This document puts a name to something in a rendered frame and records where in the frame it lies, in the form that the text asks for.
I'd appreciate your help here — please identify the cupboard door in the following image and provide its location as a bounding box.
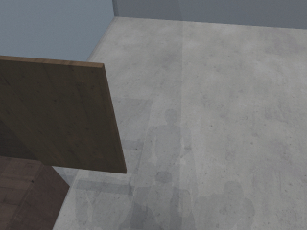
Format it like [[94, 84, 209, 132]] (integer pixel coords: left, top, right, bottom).
[[0, 55, 127, 174]]

